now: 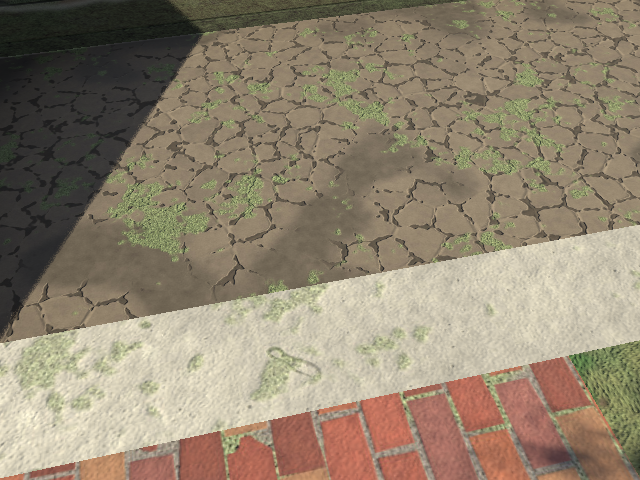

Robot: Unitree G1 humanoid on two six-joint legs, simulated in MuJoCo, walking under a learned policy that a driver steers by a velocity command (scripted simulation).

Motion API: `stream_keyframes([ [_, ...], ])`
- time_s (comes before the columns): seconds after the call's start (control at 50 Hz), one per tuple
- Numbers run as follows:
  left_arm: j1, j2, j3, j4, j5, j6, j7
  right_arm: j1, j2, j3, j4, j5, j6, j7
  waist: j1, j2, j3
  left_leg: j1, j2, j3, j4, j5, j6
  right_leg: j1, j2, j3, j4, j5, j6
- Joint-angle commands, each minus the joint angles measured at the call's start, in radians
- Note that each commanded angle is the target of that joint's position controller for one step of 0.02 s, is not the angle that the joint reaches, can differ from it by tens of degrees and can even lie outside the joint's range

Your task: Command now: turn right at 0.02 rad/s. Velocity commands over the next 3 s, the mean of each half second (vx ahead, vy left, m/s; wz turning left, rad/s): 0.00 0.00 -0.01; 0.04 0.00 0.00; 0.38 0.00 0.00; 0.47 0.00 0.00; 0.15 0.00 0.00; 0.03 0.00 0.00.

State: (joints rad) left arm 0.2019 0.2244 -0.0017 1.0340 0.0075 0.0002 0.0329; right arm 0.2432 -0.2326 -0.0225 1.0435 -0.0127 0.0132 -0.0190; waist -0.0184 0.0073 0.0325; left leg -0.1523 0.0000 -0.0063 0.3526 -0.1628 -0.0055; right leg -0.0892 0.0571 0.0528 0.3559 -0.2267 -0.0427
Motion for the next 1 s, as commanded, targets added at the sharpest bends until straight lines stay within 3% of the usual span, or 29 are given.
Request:
stream_keyframes([
  [0.02, 0.016, 0.113, 0.017, -0.007, 0.0, -0.01, 0.004, 0.014, -0.084, -0.01, -0.002, 0.0, -0.009, -0.005, 0.006, -0.011, 0.023, 0.036, 0.079, -0.084, -0.035, 0.061, 0.022, -0.104, -0.135, 0.124, -0.102, 0.043, -0.024],
  [0.34, 0.094, 0.065, -0.001, 0.076, 0.0, -0.012, 0.009, 0.056, -0.046, 0.01, 0.087, 0.002, -0.009, -0.015, 0.009, -0.008, 0.029, 0.018, 0.085, -0.084, -0.018, 0.069, 0.027, -0.103, -0.122, 0.1, -0.076, 0.098, -0.023],
  [0.86, 0.169, 0.011, -0.004, 0.111, 0.001, -0.014, 0.016, 0.099, -0.003, 0.017, 0.123, 0.003, -0.009, -0.025, 0.012, -0.007, 0.041, 0.003, 0.083, -0.082, -0.001, 0.086, 0.032, -0.093, -0.121, 0.085, -0.048, 0.142, -0.02],
  [0.9, 0.181, 0.017, 0.0, 0.113, 0.004, -0.011, 0.016, 0.103, -0.001, 0.016, 0.123, -0.001, -0.007, -0.024, 0.017, -0.018, 0.032, -0.003, 0.054, -0.065, 0.009, -0.074, 0.038, -0.099, -0.103, 0.09, -0.07, -0.063, -0.03],
  [0.94, 0.196, 0.059, 0.021, 0.106, 0.005, 0.0, 0.013, 0.09, -0.009, 0.007, 0.103, -0.008, -0.002, -0.018, 0.027, -0.069, 0.074, -0.089, -0.006, -0.02, 0.104, -0.321, 0.059, -0.139, -0.109, 0.143, -0.087, -0.397, -0.078],
  [0.98, 0.264, 0.082, 0.037, 0.109, 0.006, 0.005, 0.01, 0.04, 0.02, 0.011, 0.064, -0.022, -0.007, -0.005, 0.063, -0.132, 0.152, -0.258, -0.043, 0.028, 0.248, -0.37, 0.063, -0.126, -0.207, 0.301, -0.17, -0.622, -0.146],
  [1.0, 0.283, 0.092, 0.045, 0.112, 0.008, 0.003, 0.01, 0.021, 0.039, 0.015, 0.042, -0.032, -0.016, 0.0, 0.07, -0.16, 0.183, -0.312, -0.027, 0.061, 0.32, -0.31, 0.064, -0.114, -0.278, 0.383, -0.205, -0.644, -0.185],
])
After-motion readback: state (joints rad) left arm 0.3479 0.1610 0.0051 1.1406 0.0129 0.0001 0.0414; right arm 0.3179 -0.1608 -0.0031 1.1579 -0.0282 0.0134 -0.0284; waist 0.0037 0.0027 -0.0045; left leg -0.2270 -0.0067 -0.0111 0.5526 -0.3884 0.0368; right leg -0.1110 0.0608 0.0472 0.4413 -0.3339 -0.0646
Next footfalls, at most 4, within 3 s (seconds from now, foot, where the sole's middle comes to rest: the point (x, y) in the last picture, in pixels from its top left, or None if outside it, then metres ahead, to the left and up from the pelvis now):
1.62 right None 0.45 -0.01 -0.78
2.10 left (277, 405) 0.71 0.13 -0.78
2.44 right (364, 428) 0.65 -0.07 -0.78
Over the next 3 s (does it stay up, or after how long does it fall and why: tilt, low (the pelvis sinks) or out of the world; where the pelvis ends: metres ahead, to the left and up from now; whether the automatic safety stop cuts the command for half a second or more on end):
stays up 0.64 0.03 0.00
